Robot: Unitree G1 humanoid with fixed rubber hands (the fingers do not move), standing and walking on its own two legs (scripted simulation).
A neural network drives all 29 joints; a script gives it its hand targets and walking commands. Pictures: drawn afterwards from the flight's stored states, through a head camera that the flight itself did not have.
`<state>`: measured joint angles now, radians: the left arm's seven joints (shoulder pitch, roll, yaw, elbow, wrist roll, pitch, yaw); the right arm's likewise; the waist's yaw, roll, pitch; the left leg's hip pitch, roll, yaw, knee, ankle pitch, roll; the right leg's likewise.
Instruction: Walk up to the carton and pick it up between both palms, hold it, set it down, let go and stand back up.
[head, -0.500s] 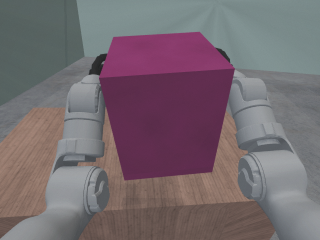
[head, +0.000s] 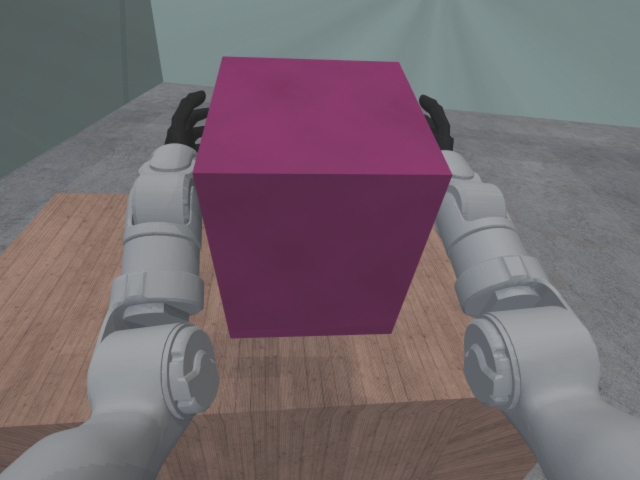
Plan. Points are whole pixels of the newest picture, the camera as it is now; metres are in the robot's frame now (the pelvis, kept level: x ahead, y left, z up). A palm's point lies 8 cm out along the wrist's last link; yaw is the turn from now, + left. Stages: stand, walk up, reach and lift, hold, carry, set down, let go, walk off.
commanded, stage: set down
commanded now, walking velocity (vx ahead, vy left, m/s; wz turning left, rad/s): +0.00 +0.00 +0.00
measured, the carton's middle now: (312, 204) +0.37 +0.01 +0.24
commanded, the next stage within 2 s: none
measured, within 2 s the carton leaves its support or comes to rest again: neither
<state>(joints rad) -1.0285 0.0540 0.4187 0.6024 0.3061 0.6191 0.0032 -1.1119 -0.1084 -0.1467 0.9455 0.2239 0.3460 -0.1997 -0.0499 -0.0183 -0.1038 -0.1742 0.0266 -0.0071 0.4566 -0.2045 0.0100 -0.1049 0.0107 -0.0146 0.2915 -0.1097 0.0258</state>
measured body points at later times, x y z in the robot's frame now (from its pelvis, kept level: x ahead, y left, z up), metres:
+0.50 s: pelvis +0.01 +0.01 +0.00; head -0.06 +0.04 +0.44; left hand +0.42 +0.18 +0.24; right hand +0.42 -0.12 +0.26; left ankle +0.03 +0.11 -0.74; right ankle +0.04 -0.14 -0.74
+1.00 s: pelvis +0.02 +0.01 +0.00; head -0.03 +0.04 +0.45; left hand +0.44 +0.17 +0.20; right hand +0.43 -0.12 +0.21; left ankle +0.03 +0.11 -0.74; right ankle +0.04 -0.14 -0.74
